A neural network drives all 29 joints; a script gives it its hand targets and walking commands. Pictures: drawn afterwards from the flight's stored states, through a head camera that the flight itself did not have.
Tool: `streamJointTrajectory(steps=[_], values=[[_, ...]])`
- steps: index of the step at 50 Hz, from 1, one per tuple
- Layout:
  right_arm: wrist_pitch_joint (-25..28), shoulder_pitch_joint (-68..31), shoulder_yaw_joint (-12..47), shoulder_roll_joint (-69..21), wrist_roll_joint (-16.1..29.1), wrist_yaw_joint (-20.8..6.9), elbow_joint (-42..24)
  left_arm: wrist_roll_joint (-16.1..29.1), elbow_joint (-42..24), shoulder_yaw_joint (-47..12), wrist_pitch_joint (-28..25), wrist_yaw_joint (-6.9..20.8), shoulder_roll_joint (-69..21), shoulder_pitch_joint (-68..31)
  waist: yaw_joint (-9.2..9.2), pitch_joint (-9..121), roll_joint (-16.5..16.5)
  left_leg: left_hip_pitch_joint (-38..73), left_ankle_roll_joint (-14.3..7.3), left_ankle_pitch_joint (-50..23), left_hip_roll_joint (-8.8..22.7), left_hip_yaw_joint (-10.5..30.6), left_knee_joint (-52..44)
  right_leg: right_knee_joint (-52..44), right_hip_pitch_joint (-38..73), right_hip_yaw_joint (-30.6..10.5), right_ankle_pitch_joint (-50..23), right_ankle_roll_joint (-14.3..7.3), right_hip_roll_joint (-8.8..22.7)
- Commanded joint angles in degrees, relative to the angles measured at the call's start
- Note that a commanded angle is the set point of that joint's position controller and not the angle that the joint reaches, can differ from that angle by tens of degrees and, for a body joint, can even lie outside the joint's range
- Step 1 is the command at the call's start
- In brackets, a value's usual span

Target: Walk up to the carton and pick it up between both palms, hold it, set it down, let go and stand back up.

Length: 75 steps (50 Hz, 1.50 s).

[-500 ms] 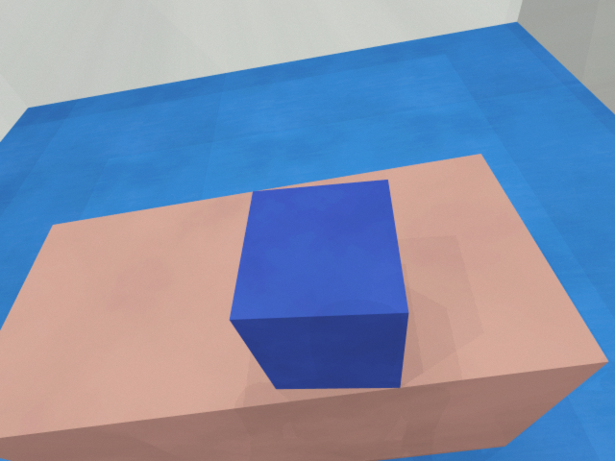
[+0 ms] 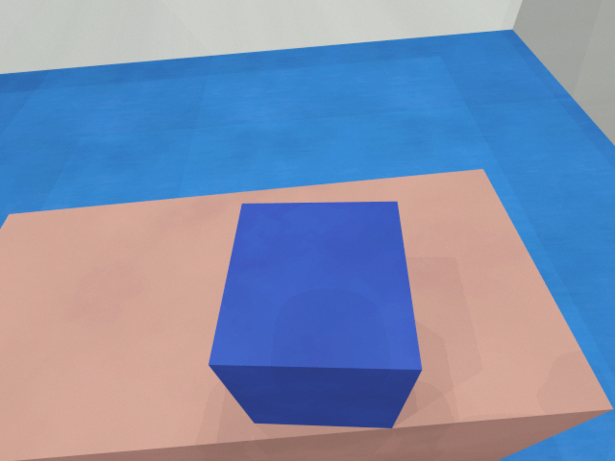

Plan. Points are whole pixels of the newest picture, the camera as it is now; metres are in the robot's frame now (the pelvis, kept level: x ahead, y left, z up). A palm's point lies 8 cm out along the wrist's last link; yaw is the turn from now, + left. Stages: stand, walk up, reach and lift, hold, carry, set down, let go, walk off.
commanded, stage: walk up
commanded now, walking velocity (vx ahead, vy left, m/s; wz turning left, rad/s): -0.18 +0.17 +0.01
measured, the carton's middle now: (320, 320) +0.31 +0.02 -0.01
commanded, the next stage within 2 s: none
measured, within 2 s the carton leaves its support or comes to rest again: neither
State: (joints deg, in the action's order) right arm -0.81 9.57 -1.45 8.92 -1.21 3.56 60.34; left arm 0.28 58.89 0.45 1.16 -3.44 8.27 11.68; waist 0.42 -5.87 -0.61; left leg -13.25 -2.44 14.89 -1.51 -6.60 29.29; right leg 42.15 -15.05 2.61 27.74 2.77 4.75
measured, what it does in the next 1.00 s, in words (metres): walks backwards: right foot, then left foot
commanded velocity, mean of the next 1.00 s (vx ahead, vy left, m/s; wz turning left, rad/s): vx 0.01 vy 0.01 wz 0.00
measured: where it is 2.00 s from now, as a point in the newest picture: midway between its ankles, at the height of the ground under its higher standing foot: outside the picture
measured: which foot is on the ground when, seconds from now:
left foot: down 0.00-0.04, up 0.06-0.40, down 0.42-1.00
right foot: up 0.00-0.02, down 0.04-0.46, up 0.48-1.00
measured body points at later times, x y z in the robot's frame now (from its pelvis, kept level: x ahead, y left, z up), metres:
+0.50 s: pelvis -0.11 +0.08 +0.00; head -0.10 +0.12 +0.45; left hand -0.18 +0.34 -0.16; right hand +0.03 -0.15 -0.12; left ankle -0.15 +0.20 -0.73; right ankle -0.02 -0.11 -0.71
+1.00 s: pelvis -0.11 +0.09 +0.02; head -0.08 +0.09 +0.47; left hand -0.04 +0.35 -0.13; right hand -0.21 -0.14 -0.13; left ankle -0.15 +0.20 -0.73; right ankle -0.15 -0.05 -0.70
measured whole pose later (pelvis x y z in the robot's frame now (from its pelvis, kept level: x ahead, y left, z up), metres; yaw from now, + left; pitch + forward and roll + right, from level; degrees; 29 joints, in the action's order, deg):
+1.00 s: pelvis -0.11 +0.09 +0.02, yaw +0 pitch +3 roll -2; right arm 1.6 25.0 -2.3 10.5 -2.0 2.2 65.4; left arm -1.0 60.0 4.4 0.0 0.6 13.0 11.4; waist -4.5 0.3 -2.3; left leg -7.6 -0.6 12.5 1.4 -1.0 17.3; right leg 34.4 -15.5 1.5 22.9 0.0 1.0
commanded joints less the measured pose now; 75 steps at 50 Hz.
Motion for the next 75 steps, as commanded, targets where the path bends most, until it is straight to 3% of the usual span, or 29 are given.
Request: streamJointTrajectory(steps=[1,2,3,4,7,11,16,20,21,22,23,24,26,28,31,34,36,38,41,43,45,51,52,54,56,57,59,67,75], values=[[-2.5,-1.7,-3.2,11.7,-0.8,-0.7,-4.0,0.3,1.8,2.2,-0.3,-2.1,5.8,16.6,5.09,8.1,-7.9,0.6,-3.5,-35.3,5.9,1.6,4.3,-13.8,4.7,2.7,-21.1,0.1,1.2],[-2.6,-4.2,-3.1,9.7,-0.1,-1.0,-7.4,-0.7,2.4,3.5,-0.1,-2.6,11.0,21.0,7.55,8.7,5.3,-12.5,1.9,-13.4,2.2,-1.2,15.1,-18.4,13.1,-8.0,-44.8,-3.5,12.8],[-3.2,-3.0,-2.4,6.5,-0.2,-1.2,-9.6,-1.2,2.5,4.6,0.3,-3.0,16.0,24.8,8.97,9.2,22.1,-22.5,4.6,22.1,-2.3,1.0,29.4,-21.5,16.1,-20.9,-70.6,-11.2,27.8],[-4.4,-1.6,-2.4,6.8,0.4,-1.4,-8.6,-2.4,0.9,4.0,0.7,-2.7,16.5,21.8,9.10,9.5,20.4,-18.7,4.3,22.7,-1.6,11.0,41.4,-22.4,7.9,-19.4,-60.2,-15.2,28.3],[-4.0,-0.8,-3.7,9.1,0.4,-2.3,-8.3,-2.3,-4.7,3.0,1.2,-2.0,14.1,5.8,2.83,3.3,19.8,-22.5,7.0,17.3,-2.1,14.9,48.4,-22.1,2.3,-11.0,-46.4,-12.4,19.4],[-3.4,-1.0,-4.7,9.3,0.8,-2.4,-8.4,-1.6,-3.9,3.2,-0.8,-1.4,14.9,12.0,4.39,11.1,9.8,-23.8,9.5,16.2,-3.1,13.8,46.0,-16.0,17.6,-9.2,-64.6,-11.4,17.0],[-3.8,-2.1,-2.7,5.3,1.9,-2.3,-9.7,-2.9,-2.7,3.9,-1.2,-0.4,15.7,10.9,3.85,13.4,15.4,-11.7,8.7,17.0,1.1,8.7,15.9,-17.8,15.1,-7.3,-54.1,-10.2,15.0],[-3.0,6.8,-2.3,5.9,1.8,-2.9,-6.4,-2.5,-2.6,4.2,0.8,2.0,16.7,8.4,1.56,12.0,18.3,10.6,6.0,-2.0,0.3,3.3,-10.5,-19.6,-0.6,-4.7,-23.8,-7.4,10.0],[-1.7,9.2,-1.7,5.3,1.1,-3.0,-5.3,-2.0,-1.5,3.3,1.3,2.4,12.7,8.7,-0.40,11.5,11.7,17.8,5.8,-3.0,1.2,4.5,-13.3,-16.9,-8.4,-0.3,-6.8,-5.7,3.9],[-0.6,12.0,-2.7,10.4,-0.1,-3.0,-4.8,-2.3,-2.3,2.8,1.4,2.4,10.8,9.5,-2.31,9.5,-7.5,18.5,5.5,4.9,8.7,11.9,-15.1,-9.0,-16.6,3.4,0.7,-3.6,0.9],[-0.1,8.8,-3.5,15.9,-0.5,-3.0,-7.2,-2.9,-2.7,2.4,2.0,2.5,8.9,9.2,-2.02,4.9,-15.9,6.8,3.3,18.1,21.2,26.0,-21.1,-0.6,-19.1,3.1,4.3,-1.8,-0.9],[0.0,5.6,-4.6,19.5,-0.9,-2.7,-6.4,-1.2,-4.7,2.7,2.9,2.6,11.1,4.2,-4.57,-0.2,-22.2,-9.2,-2.0,25.6,25.7,29.0,-24.8,2.7,-12.3,-6.0,2.4,-1.6,0.6],[0.2,-2.9,-2.3,13.3,0.4,-3.0,-8.7,-2.2,-1.3,2.8,3.7,3.9,10.3,7.6,0.70,-9.0,-18.5,-14.9,3.7,28.0,17.0,21.9,-28.0,6.0,-11.9,-6.0,-4.5,-2.1,-0.8],[0.6,-6.3,-0.1,8.8,1.3,-2.9,-8.6,-2.2,3.0,2.7,3.0,4.4,8.7,14.9,4.61,-7.6,-17.1,-11.6,3.4,15.0,10.8,15.3,-24.5,7.5,-9.2,-3.9,-8.7,-2.5,-2.7],[2.2,1.1,0.3,6.6,1.3,-2.5,-6.0,-2.3,4.5,2.5,1.9,3.4,6.9,14.0,2.62,-1.5,-8.8,-2.0,0.6,3.4,11.1,15.3,-20.8,5.9,-6.5,-2.7,-11.7,-2.1,-2.6],[3.3,5.1,1.4,5.7,0.5,-2.3,-4.0,-1.7,3.7,2.4,2.0,2.4,6.4,8.8,0.89,1.2,-9.1,2.1,-2.6,-1.1,13.1,17.8,-18.5,-3.1,-4.2,-3.0,-10.0,-1.6,-2.9],[2.9,10.4,-0.7,10.9,0.2,-1.3,-2.7,-2.1,2.9,3.5,2.6,2.1,9.3,7.2,-2.60,2.6,-7.4,9.9,-4.6,9.2,20.9,27.6,-19.6,-2.5,-10.7,-2.9,-6.7,-0.6,-2.3],[2.8,11.6,-0.2,10.0,-0.2,-0.4,-2.3,-1.5,1.9,3.5,2.5,2.0,9.3,5.2,-3.05,3.4,-5.2,10.9,-7.1,0.2,23.7,30.9,-17.9,-5.0,-10.3,-5.1,-3.8,-1.0,-1.0],[2.0,18.1,-2.5,14.7,-0.1,-0.6,0.9,-1.8,0.4,3.9,0.9,3.6,9.0,3.7,-5.51,4.4,-8.5,14.2,-9.3,28.8,26.9,37.6,-22.9,0.4,-16.1,-2.9,1.3,-1.8,-1.1],[1.8,18.8,-2.5,12.7,0.0,-0.4,2.2,-2.4,-1.2,4.3,0.1,4.4,8.6,0.2,-5.65,0.4,-4.4,13.8,-9.2,25.0,26.6,38.7,-24.3,0.5,-19.3,-4.4,-0.5,-2.0,-0.9],[2.7,19.6,-2.2,10.1,-0.5,-0.5,3.3,-2.3,-1.4,4.0,-1.2,4.5,6.4,-1.1,-4.81,-1.3,-1.1,14.4,-7.7,13.7,23.6,33.3,-22.5,-2.5,-19.2,-4.1,-2.7,-2.7,-1.4],[3.1,15.4,-2.2,8.7,-0.6,-1.8,3.4,-0.6,-0.6,2.8,-2.9,3.6,3.0,2.8,-0.92,2.6,-9.2,3.8,-4.0,-11.2,14.8,15.3,-14.1,-20.5,2.6,3.1,-14.3,-3.4,-5.1],[3.2,12.4,-0.4,4.1,0.6,-1.8,3.3,0.1,-0.5,1.9,-3.2,3.1,1.2,3.3,1.47,3.5,-9.2,0.0,-1.7,-31.7,9.6,10.3,-9.5,-27.2,13.0,0.3,-26.7,-2.8,-2.7],[3.5,15.0,0.0,2.9,1.9,-1.7,3.8,-0.8,0.1,3.0,-3.7,2.1,7.4,6.2,1.20,9.1,-3.4,-6.4,3.2,-19.6,7.2,7.5,-6.5,-19.5,24.8,-3.4,-51.7,-3.8,5.0],[2.8,18.2,0.5,2.1,2.5,-1.1,3.4,-1.0,1.5,2.1,-3.1,2.2,9.8,8.0,0.55,11.8,6.7,-5.6,3.8,5.6,4.8,6.1,-5.3,-17.7,24.4,-5.6,-62.5,-6.8,10.7],[2.3,19.4,0.9,1.9,2.4,-0.8,4.3,-0.7,1.8,1.5,-2.9,2.2,8.8,4.6,-0.17,10.0,10.6,0.7,4.2,2.8,5.8,5.1,-7.2,-18.1,17.2,-5.9,-58.6,-8.0,10.1],[2.1,18.4,0.9,3.0,1.2,-1.2,5.6,-1.2,1.1,1.6,-3.1,1.9,8.2,2.3,0.14,5.5,8.0,-0.5,4.5,-8.1,6.1,6.9,-6.7,-18.3,17.1,-3.1,-59.8,-6.6,5.9],[0.9,14.9,0.3,4.2,1.3,-0.8,6.1,-0.7,2.8,0.7,-2.9,1.1,6.3,4.3,-0.95,5.8,0.6,6.9,4.9,-14.7,8.3,5.2,-7.2,-20.0,12.6,-3.1,-51.6,-6.5,3.3],[0.3,10.5,0.5,3.1,1.1,-0.8,6.6,-0.9,3.9,0.6,-2.6,1.1,6.0,6.0,-1.33,3.0,1.1,7.9,4.9,-10.5,8.6,4.4,-9.4,-22.7,10.4,-3.4,-41.8,-5.7,2.5]])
